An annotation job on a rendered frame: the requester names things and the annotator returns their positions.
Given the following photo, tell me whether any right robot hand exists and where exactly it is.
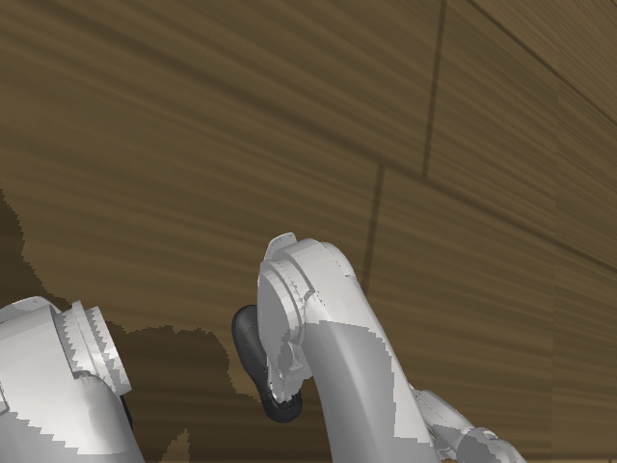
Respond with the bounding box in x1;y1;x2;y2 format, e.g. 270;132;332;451
409;383;476;462

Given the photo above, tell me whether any right robot arm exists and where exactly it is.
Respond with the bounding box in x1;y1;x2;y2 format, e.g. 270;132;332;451
456;427;527;463

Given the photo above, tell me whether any right robot foot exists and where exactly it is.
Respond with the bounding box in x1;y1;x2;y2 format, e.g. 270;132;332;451
231;305;303;423

